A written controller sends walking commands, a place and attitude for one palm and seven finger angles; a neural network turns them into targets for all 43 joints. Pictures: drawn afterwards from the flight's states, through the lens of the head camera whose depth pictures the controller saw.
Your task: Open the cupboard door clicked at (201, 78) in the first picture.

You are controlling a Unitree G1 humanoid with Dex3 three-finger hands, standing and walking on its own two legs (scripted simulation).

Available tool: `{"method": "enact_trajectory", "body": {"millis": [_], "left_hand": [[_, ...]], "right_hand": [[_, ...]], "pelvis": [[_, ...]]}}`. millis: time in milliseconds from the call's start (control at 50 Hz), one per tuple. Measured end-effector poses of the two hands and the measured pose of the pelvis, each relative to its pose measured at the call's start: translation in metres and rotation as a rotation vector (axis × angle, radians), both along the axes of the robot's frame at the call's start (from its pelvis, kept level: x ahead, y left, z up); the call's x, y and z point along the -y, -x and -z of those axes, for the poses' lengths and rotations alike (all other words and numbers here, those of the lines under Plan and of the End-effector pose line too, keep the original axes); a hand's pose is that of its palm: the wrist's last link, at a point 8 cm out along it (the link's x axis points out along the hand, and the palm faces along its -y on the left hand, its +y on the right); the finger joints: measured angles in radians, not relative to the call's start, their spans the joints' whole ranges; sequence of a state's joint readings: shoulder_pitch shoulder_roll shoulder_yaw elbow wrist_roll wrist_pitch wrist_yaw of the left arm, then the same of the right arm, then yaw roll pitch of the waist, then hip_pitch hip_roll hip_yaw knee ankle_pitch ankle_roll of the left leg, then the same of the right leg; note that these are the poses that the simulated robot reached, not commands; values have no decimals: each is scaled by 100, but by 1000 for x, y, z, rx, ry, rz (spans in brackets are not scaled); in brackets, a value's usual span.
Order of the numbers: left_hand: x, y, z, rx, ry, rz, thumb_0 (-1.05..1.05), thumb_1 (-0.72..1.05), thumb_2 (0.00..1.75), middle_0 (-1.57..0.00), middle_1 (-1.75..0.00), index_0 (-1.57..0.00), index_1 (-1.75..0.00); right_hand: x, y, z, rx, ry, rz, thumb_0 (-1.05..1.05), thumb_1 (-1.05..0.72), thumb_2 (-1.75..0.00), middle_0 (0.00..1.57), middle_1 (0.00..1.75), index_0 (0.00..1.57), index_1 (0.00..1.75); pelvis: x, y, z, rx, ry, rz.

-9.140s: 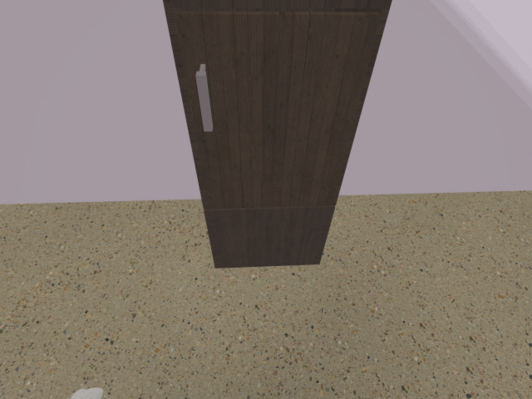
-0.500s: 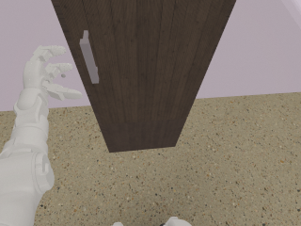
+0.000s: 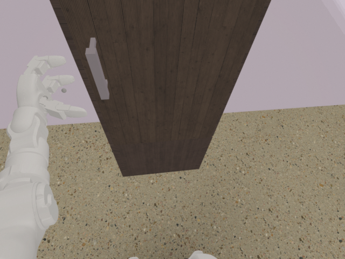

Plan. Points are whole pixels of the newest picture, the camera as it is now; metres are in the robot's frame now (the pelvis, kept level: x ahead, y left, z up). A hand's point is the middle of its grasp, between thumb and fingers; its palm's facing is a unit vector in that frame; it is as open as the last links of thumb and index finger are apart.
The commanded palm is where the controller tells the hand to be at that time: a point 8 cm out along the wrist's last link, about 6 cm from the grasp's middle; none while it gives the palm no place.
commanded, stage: move the hooked fingers beside the handle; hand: left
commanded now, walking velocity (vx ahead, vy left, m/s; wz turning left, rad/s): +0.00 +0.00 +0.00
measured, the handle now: (99, 70) +0.53 +0.16 +0.11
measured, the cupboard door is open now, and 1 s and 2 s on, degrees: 0 0 0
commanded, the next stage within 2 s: slide the fingers in behind the handle in 0.40 s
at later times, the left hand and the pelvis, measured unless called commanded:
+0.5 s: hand (65, 90) +0.46 +0.22 +0.11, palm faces +0.09 -1.00 +0.03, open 14.0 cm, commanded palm +0.43 +0.26 +0.11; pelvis -0.01 +0.01 +0.00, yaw +0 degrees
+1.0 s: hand (83, 90) +0.47 +0.19 +0.11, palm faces +0.09 -1.00 +0.02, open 14.0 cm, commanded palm +0.43 +0.23 +0.11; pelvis -0.02 +0.00 +0.00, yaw +0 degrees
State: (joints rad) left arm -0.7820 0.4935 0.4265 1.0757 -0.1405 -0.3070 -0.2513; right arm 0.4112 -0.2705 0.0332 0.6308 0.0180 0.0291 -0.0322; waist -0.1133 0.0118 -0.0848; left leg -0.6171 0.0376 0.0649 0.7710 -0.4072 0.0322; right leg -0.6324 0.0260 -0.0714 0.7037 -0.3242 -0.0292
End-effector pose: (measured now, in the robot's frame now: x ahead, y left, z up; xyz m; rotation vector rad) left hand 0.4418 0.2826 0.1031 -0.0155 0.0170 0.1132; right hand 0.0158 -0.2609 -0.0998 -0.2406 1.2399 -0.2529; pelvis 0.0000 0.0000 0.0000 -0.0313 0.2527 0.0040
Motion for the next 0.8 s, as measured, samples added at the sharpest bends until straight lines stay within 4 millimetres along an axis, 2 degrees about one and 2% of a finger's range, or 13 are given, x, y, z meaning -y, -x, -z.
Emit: {"method": "enact_trajectory", "body": {"millis": [140, 240, 340, 480, 580, 800], "left_hand": [[0, 3, -4, 7, 16, 24, -1, -50, 30, -29, -120, -30, -120], [2, 3, 0, -8, 14, 23, -1, -50, 30, -30, -120, -30, -120], [3, 2, 1, 9, 13, 15, -1, -50, 30, -30, -120, -30, -120], [6, 3, -6, 33, 7, 25, -1, -50, 30, -29, -120, -30, -120], [10, 7, -3, 8, 8, 27, -1, -50, 30, -30, -120, -30, -120], [28, 6, -2, 18, 10, 24, -1, -50, 30, -30, -120, -30, -120]], "right_hand": [[1, -25, -2, 60, 11, -44, 1, -91, -89, 20, 30, 20, 30], [-1, -32, -2, 85, 13, -61, 1, -91, -89, 20, 30, 20, 30], [-4, -26, 0, 74, 9, -56, 1, -91, -89, 20, 30, 20, 30], [-9, -7, 4, 32, -10, -26, 1, -91, -89, 20, 30, 20, 30], [-11, 4, 5, 15, -20, -13, 1, -91, -89, 20, 30, 20, 30], [-8, 7, 5, 33, -16, -19, 1, -91, -89, 20, 30, 20, 30]], "pelvis": [[-2, 2, 1, 3, 2, -13], [-3, 5, 2, 2, 2, -17], [-5, 6, 4, -2, 3, -13], [-7, 6, 3, 3, 4, -7], [-7, 7, 2, 12, 2, -6], [-6, 13, 3, 17, -2, -7]]}}
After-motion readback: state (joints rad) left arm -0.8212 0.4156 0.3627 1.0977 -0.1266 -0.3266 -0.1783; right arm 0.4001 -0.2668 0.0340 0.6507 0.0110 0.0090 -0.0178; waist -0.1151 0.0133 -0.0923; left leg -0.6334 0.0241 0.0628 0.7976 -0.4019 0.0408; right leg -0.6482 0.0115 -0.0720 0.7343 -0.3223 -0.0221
